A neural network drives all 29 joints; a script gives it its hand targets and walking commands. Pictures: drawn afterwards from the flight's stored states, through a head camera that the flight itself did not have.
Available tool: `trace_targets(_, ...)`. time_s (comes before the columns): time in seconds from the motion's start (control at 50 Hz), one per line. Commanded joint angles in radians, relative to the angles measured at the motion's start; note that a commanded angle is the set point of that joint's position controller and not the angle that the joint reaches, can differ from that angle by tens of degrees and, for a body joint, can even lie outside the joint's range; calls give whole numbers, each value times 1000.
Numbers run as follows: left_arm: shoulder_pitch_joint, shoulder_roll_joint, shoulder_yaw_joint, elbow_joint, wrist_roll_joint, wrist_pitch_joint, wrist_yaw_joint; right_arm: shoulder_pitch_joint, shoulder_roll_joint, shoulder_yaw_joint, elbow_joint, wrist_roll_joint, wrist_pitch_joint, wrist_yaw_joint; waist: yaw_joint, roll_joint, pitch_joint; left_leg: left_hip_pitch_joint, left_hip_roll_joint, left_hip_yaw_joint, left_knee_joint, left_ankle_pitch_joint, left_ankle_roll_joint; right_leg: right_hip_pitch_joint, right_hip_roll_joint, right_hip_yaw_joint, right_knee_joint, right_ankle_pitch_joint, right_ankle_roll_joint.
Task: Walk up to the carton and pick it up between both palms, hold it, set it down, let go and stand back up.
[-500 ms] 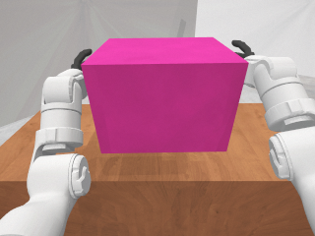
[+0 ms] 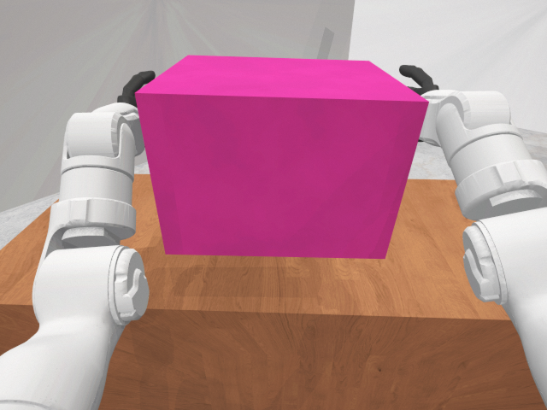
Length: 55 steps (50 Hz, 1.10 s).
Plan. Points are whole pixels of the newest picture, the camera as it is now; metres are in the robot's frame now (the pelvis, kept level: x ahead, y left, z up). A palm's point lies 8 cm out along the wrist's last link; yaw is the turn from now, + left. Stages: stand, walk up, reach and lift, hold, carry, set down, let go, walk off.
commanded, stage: hold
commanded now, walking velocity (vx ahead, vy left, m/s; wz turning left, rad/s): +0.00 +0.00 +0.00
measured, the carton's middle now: (277, 147) +0.39 +0.01 +0.29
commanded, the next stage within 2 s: none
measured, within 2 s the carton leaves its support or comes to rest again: neither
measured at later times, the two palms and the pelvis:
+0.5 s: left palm (147, 129) +0.37 +0.18 +0.33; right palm (438, 115) +0.36 -0.20 +0.34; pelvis +0.00 +0.00 +0.00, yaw -1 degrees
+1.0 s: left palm (139, 125) +0.37 +0.19 +0.33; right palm (427, 115) +0.37 -0.19 +0.34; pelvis +0.00 +0.00 +0.00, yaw +0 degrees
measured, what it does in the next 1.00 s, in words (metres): stands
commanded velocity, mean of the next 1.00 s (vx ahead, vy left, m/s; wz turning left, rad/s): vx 0.00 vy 0.00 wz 0.00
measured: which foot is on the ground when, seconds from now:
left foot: down 0.00-1.00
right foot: down 0.00-1.00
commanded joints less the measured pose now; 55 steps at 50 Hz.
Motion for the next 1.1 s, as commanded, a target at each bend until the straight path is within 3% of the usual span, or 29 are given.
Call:
trace_targets(0.0, -861, -638, -256, -305, -208, -82, -152, -830, 635, 39, -462, 220, -40, 154, -34, 44, -332, 70, -18, 21, -16, 231, -17, 190, -15, 39, 29, 267, 28)
trace_targets(0.02, -855, -643, -257, -300, -206, -80, -150, -812, 632, 36, -444, 223, -38, 154, -41, 71, -309, 77, -20, 22, -10, 240, -24, 179, -18, 38, 30, 274, 25)
trace_targets(0.08, -855, -665, -281, -346, -219, -74, -141, -807, 623, 40, -482, 233, -35, 156, -48, 80, -318, 95, -16, 16, -3, 256, -35, 164, -11, 34, 27, 268, 17)
trace_targets(0.16, -851, -662, -279, -396, -215, -75, -129, -799, 646, 64, -522, 246, -37, 159, -32, 56, -346, 95, -22, 16, 5, 292, -29, 179, -10, 32, 40, 320, 28)
trace_targets(0.24, -860, -655, -288, -441, -210, -66, -119, -780, 640, 74, -501, 260, -31, 165, -32, 79, -342, 119, -20, 19, 3, 279, -32, 163, -12, 37, 36, 300, 28)
trace_targets(0.38, -843, -619, -240, -351, -184, -59, -123, -815, 656, 72, -460, 244, -25, 177, 9, -2, -287, 57, -16, 21, -28, 190, 3, 158, -15, 40, 25, 235, 41)
trace_targets(0.48, -848, -606, -218, -295, -175, -61, -131, -813, 665, 57, -417, 225, -21, 170, 11, -16, -258, 42, -16, 27, -39, 146, 9, 155, -22, 47, 14, 201, 41)
trace_targets(0.62, -893, -611, -218, -240, -184, -76, -142, -826, 655, 11, -355, 202, -22, 177, -3, 22, -249, 15, -7, 25, -55, 75, 8, 124, -27, 52, 3, 114, 31)
trace_targets(0.74, -875, -625, -220, -193, -183, -82, -147, -849, 637, -5, -358, 187, -34, 171, -18, 43, -273, 14, -15, 24, -51, 103, 0, 152, -30, 55, 3, 141, 28)
trace_targets(0.88, -891, -643, -257, -295, -212, -93, -139, -857, 641, 27, -449, 220, -48, 163, -31, 56, -362, 77, -17, 14, -15, 222, -14, 177, -19, 46, 27, 256, 26)
trace_targets(0.94, -852, -632, -242, -291, -203, -88, -140, -824, 635, 41, -454, 220, -42, 157, -25, 34, -337, 76, -23, 18, -11, 236, -10, 190, -20, 43, 29, 289, 34)
trace_targets(1.08, -844, -637, -243, -309, -190, -75, -133, -819, 633, 54, -448, 237, -38, 162, -22, 44, -281, 89, -18, 15, -17, 222, -18, 149, -15, 38, 26, 255, 27)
